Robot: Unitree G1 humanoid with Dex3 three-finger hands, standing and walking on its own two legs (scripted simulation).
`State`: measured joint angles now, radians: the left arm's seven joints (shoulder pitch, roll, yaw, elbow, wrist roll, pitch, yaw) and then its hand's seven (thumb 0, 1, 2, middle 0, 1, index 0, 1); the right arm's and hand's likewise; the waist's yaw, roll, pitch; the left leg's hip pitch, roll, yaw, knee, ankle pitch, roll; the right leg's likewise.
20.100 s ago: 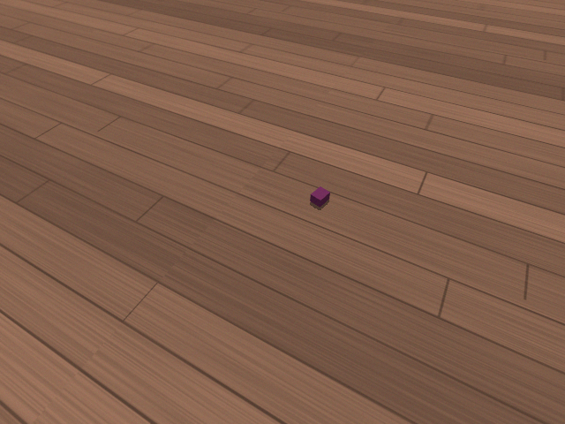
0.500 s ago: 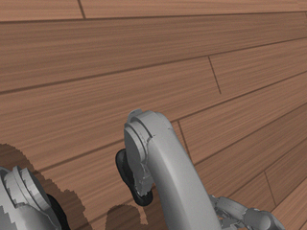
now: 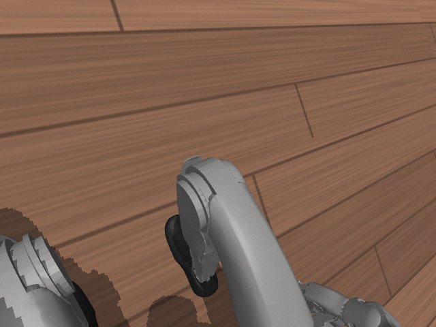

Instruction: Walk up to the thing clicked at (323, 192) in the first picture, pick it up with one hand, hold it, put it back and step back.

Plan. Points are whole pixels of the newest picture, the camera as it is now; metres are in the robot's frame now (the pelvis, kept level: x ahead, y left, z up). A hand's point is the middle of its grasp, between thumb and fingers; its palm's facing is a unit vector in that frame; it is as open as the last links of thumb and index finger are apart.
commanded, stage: close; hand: left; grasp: from above
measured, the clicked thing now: out of the picture +0.42 +0.31 -0.27
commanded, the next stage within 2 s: settle in 1.14 s
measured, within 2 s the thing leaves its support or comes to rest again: leaves its support in 1.60 s
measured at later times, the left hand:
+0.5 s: hand out of the picture +0.42 +0.30 -0.24, palm faces +0.07 -0.50 -0.86, open 10.2 cm
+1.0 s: hand out of the picture +0.42 +0.29 -0.23, palm faces +0.05 -0.50 -0.86, open 9.2 cm
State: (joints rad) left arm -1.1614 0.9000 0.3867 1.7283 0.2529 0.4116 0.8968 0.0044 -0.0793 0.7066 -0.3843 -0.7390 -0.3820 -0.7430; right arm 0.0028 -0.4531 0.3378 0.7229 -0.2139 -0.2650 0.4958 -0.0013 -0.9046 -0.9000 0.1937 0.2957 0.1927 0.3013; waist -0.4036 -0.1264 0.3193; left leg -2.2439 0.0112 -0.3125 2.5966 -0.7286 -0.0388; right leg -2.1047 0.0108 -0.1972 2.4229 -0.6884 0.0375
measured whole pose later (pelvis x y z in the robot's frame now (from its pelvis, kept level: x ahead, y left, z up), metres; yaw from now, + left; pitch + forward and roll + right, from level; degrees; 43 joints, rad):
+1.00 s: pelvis +0.00 +0.00 +0.00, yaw +0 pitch +22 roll -13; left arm -1.18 0.86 0.36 1.74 0.27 0.41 0.89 0.00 0.22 0.39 -0.66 -0.36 -0.70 -0.38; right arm 0.01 -0.44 0.32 0.74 -0.22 -0.26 0.50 0.00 -0.90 -0.90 0.19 0.30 0.19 0.30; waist -0.40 -0.11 0.29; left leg -2.27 0.01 -0.31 2.59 -0.74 -0.04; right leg -2.13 0.01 -0.19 2.42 -0.69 0.03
